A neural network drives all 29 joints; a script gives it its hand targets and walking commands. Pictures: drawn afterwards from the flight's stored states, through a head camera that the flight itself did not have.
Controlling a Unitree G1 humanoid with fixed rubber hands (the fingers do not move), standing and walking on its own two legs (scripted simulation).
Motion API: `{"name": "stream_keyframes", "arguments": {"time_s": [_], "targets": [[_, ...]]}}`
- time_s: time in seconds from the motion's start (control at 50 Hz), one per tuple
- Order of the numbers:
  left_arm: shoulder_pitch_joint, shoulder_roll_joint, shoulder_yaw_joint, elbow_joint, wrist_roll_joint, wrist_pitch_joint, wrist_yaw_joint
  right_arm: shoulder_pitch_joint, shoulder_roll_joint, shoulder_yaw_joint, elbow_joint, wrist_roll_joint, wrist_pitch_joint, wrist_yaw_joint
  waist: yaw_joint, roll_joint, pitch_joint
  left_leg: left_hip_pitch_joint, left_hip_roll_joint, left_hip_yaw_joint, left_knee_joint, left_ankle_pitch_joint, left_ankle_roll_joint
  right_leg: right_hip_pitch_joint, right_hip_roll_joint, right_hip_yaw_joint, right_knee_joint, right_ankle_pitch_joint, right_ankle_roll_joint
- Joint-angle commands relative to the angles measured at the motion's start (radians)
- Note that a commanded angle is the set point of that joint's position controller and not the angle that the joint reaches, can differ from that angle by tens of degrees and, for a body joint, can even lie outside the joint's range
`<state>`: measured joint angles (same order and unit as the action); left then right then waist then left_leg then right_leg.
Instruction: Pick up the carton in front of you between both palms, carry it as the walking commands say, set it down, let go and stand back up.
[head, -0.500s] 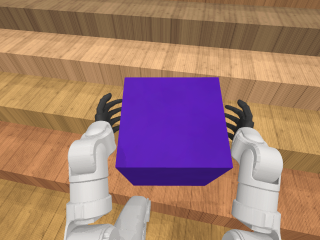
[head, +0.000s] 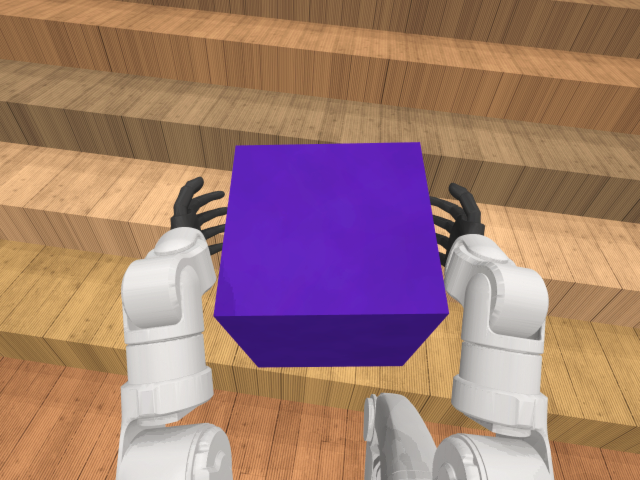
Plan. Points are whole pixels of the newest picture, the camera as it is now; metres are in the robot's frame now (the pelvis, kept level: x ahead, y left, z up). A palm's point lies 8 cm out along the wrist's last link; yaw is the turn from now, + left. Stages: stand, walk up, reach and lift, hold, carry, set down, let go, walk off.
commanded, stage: carry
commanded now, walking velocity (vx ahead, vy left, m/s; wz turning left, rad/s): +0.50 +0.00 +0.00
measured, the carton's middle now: (329, 269) +0.35 +0.00 +0.10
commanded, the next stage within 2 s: none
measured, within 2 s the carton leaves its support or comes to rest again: neither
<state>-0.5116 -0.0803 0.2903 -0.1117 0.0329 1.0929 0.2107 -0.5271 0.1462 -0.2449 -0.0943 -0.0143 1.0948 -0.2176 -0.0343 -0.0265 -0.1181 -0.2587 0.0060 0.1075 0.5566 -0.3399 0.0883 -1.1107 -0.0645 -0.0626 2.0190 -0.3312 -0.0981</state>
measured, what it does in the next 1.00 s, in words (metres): climbs: right foot 0.16 m higher, then left foot 0.16 m higher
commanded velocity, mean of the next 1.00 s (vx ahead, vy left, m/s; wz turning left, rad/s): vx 0.50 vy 0.00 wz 0.00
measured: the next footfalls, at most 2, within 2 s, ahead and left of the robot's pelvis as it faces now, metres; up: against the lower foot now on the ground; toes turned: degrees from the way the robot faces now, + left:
right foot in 0.22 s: +0.34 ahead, -0.12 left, +0.16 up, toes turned -7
left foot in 0.70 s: +0.65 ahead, +0.07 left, +0.31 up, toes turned +7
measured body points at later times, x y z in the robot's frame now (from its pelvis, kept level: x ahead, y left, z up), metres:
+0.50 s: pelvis +0.30 -0.05 +0.15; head +0.33 -0.06 +0.59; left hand +0.64 +0.13 +0.27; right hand +0.66 -0.19 +0.26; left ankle +0.32 +0.06 -0.34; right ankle +0.30 -0.12 -0.58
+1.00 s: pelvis +0.62 -0.03 +0.31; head +0.64 -0.03 +0.76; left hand +0.99 +0.11 +0.46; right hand +0.96 -0.20 +0.47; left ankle +0.61 +0.06 -0.42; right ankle +0.63 -0.14 -0.15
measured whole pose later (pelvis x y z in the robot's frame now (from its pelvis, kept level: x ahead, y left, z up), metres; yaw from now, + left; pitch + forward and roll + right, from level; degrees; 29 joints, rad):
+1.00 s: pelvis +0.62 -0.03 +0.31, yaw +0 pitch +2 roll +1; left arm -0.57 -0.12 0.38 -0.22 0.07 1.15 0.19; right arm -0.62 0.15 -0.25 -0.15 0.01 1.15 -0.24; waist -0.12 -0.02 -0.01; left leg -0.31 0.00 0.13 0.59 -0.32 0.07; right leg -1.03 -0.02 -0.01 2.00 -0.41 -0.12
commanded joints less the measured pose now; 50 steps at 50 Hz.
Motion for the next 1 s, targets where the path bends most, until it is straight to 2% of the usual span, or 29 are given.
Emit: {"name": "stream_keyframes", "arguments": {"time_s": [0.0,0.04,0.1,0.14,0.18,0.2,0.22,0.24,0.26,0.28,0.32,0.36,0.44,0.5,0.56,0.62,0.64,0.66,0.68,0.7,0.72,0.74,0.76,0.78,0.82,0.86,0.92,0.94,0.98], "targets": [[-0.627,-0.616,-0.571,-0.032,-0.186,0.033,0.022,-0.514,0.496,0.426,-0.025,0.094,0.019,-0.014,-0.048,0.107,-0.038,0.389,0.323,-0.413,-0.29,-0.104,0.173,-0.518,-0.026,0.012,0.248,-0.127,-0.002],[-0.65,-0.601,-0.553,-0.016,-0.195,0.046,0.036,-0.547,0.472,0.395,-0.046,0.106,0.034,-0.021,0.009,0.13,-0.007,0.245,0.233,-0.289,-0.347,-0.194,0.091,-0.391,-0.035,-0.038,0.026,-0.096,-0.002],[-0.726,-0.632,-0.547,-0.023,-0.208,0.062,0.051,-0.587,0.439,0.359,-0.067,0.118,0.047,-0.025,0.009,0.225,-0.028,0.172,0.211,-0.201,-0.556,0.01,0.132,-0.15,-0.049,-0.127,-0.237,-0.116,-0.002],[-0.731,-0.664,-0.54,-0.001,-0.214,0.071,0.055,-0.627,0.455,0.362,-0.072,0.129,0.056,-0.022,0.068,0.264,-0.104,0.088,0.136,0.053,-0.497,0.682,0.115,0.216,-0.005,-0.196,-0.563,-0.048,-0.045],[-0.731,-0.697,-0.535,0.005,-0.221,0.071,0.05,-0.6,0.469,0.364,-0.068,0.12,0.062,-0.019,0.15,0.301,-0.314,0.202,0.187,0.055,-0.214,1.672,0.099,0.562,0.1,-0.264,-0.75,0.069,-0.083],[-0.727,-0.716,-0.538,-0.003,-0.222,0.069,0.042,-0.619,0.487,0.364,-0.076,0.113,0.062,-0.014,0.222,0.329,-0.421,0.271,0.207,0.052,0.011,1.865,0.072,0.721,0.156,-0.265,-0.87,0.034,-0.068],[-0.744,-0.746,-0.556,-0.014,-0.218,0.065,0.029,-0.638,0.514,0.36,-0.079,0.106,0.059,-0.007,0.274,0.235,-0.489,0.283,0.167,0.06,0.307,1.775,0.023,0.882,0.195,-0.217,-1.157,0.05,-0.042],[-0.749,-0.787,-0.566,-0.019,-0.219,0.059,0.01,-0.655,0.541,0.361,-0.079,0.083,0.052,-0.001,0.228,0.138,-0.48,0.082,0.106,-0.072,0.552,1.095,-0.001,1.046,0.091,0.094,-1.36,0.059,-0.067],[-0.756,-0.792,-0.602,-0.008,-0.24,0.043,-0.001,-0.584,0.568,0.348,-0.074,0.057,0.044,0.006,0.174,-0.321,-0.596,-0.325,-0.159,-0.151,1.125,0.231,-0.085,1.252,-0.23,0.824,-1.582,0.505,-0.296],[-0.754,-0.853,-0.643,-0.009,-0.284,0.035,-0.019,-0.63,0.585,0.351,-0.065,0.055,0.039,0.008,0.139,-0.193,-0.692,-0.346,-0.135,-0.345,1.391,0.246,-0.042,1.285,-0.249,0.846,-1.557,0.548,-0.296],[-0.849,-0.938,-0.699,-0.099,-0.329,0.01,-0.054,-0.661,0.669,0.397,-0.106,0.073,0.022,0.031,0.112,-0.025,-0.499,-0.533,-0.052,-0.288,1.467,0.197,0.007,1.163,-0.226,0.683,-1.52,0.298,-0.216],[-0.85,-0.964,-0.718,-0.095,-0.333,-0.003,-0.079,-0.677,0.687,0.435,-0.116,0.074,0.007,0.04,0.105,0.041,-0.354,-0.69,-0.014,-0.255,1.464,0.143,0.04,1.096,-0.204,0.555,-1.538,-0.005,-0.155],[-0.691,-0.882,-0.69,-0.067,-0.273,-0.007,-0.079,-0.605,0.693,0.529,-0.116,0.098,-0.013,0.042,0.11,0.072,-0.251,-0.871,0.048,-0.124,1.283,0.044,0.042,1.201,-0.213,0.375,-1.63,0.175,-0.137],[-0.616,-0.79,-0.629,-0.058,-0.222,0.005,-0.068,-0.595,0.683,0.575,-0.119,0.119,-0.001,0.032,0.158,-0.058,-0.217,-1.208,0.038,-0.028,1.628,-0.104,0.057,1.386,-0.239,0.343,-1.681,0.348,-0.181],[-0.57,-0.692,-0.57,-0.056,-0.202,0.024,-0.056,-0.614,0.628,0.559,-0.121,0.119,0.025,0.003,0.088,-0.033,-0.096,-1.19,0.081,0.016,1.383,-0.099,0.048,1.218,-0.149,0.197,-1.773,0.151,-0.093],[-0.548,-0.6,-0.502,-0.058,-0.192,0.048,-0.035,-0.628,0.591,0.548,-0.116,0.129,0.055,-0.029,0.061,-0.173,-0.108,-0.713,0.05,0.169,0.897,-0.023,0.037,0.977,-0.067,-0.044,-1.972,0.584,-0.111],[-0.54,-0.582,-0.471,-0.051,-0.181,0.056,-0.029,-0.646,0.601,0.55,-0.113,0.139,0.062,-0.036,0.02,-0.218,-0.19,-0.479,0.0,0.208,0.798,0.106,0.067,0.929,-0.054,-0.15,-1.906,1.09,-0.1],[-0.537,-0.576,-0.442,-0.052,-0.172,0.06,-0.024,-0.654,0.618,0.555,-0.107,0.157,0.067,-0.037,-0.013,-0.275,-0.286,-0.331,-0.043,0.225,0.731,0.195,0.092,0.971,-0.085,-0.154,-1.803,1.503,-0.1],[-0.553,-0.571,-0.433,-0.057,-0.151,0.062,-0.021,-0.668,0.637,0.563,-0.111,0.171,0.067,-0.035,-0.078,-0.28,-0.376,-0.2,-0.084,0.226,0.638,0.196,0.092,1.04,-0.12,-0.158,-1.642,1.716,-0.079],[-0.562,-0.581,-0.413,-0.065,-0.13,0.06,-0.021,-0.724,0.661,0.577,-0.116,0.181,0.063,-0.028,-0.085,-0.249,-0.434,-0.134,-0.141,0.243,0.474,0.094,0.08,1.14,-0.098,-0.134,-1.424,1.789,-0.063],[-0.597,-0.578,-0.417,-0.076,-0.126,0.056,-0.023,-0.752,0.699,0.61,-0.116,0.194,0.055,-0.021,-0.156,-0.121,-0.543,0.135,-0.125,0.166,0.225,0.327,0.071,1.106,-0.052,-0.129,-1.108,1.696,0.008],[-0.626,-0.598,-0.422,-0.104,-0.116,0.05,-0.023,-0.718,0.753,0.617,-0.114,0.215,0.048,-0.008,-0.138,-0.101,-0.501,0.24,-0.032,-0.079,-0.01,0.399,0.099,0.958,0.0,-0.036,-0.85,0.988,0.012],[-0.585,-0.615,-0.427,-0.087,-0.113,0.05,-0.028,-0.675,0.75,0.616,-0.086,0.226,0.04,-0.007,-0.091,0.284,-0.597,0.511,0.319,-0.693,0.023,1.256,0.349,0.554,0.196,0.101,-0.276,0.084,0.101],[-0.583,-0.607,-0.414,-0.081,-0.117,0.04,-0.032,-0.664,0.748,0.617,-0.087,0.23,0.032,-0.001,-0.107,0.177,-0.739,0.555,0.315,-0.828,-0.003,1.057,0.413,0.459,0.21,0.296,0.0,0.082,0.065],[-0.655,-0.666,-0.417,-0.123,-0.11,0.036,-0.039,-0.791,0.824,0.681,-0.158,0.289,0.018,0.019,-0.065,0.036,-0.541,0.408,0.292,-0.753,-0.044,0.31,0.289,0.22,0.101,0.272,0.033,0.094,0.014],[-0.679,-0.651,-0.437,-0.138,-0.098,0.029,-0.034,-0.828,0.853,0.705,-0.189,0.323,0.018,0.042,-0.02,0.005,-0.345,0.25,0.268,-0.548,-0.081,0.055,0.179,0.149,0.04,0.226,-0.062,0.095,-0.011],[-0.666,-0.633,-0.487,-0.123,-0.096,0.033,-0.022,-0.778,0.784,0.668,-0.174,0.3,0.026,0.048,-0.035,-0.009,-0.284,0.265,0.27,-0.429,-0.171,0.175,0.169,0.058,0.027,0.064,-0.105,0.005,-0.026],[-0.646,-0.63,-0.497,-0.118,-0.099,0.044,-0.018,-0.738,0.741,0.641,-0.158,0.282,0.036,0.043,-0.071,0.078,-0.269,0.33,0.307,-0.432,-0.204,0.256,0.206,-0.075,0.04,0.022,0.064,-0.065,-0.033],[-0.646,-0.616,-0.51,-0.085,-0.117,0.072,-0.008,-0.658,0.658,0.565,-0.095,0.228,0.06,0.026,-0.105,0.123,-0.212,0.473,0.342,-0.46,-0.225,0.239,0.211,-0.372,0.017,0.073,0.235,-0.236,-0.048]]}}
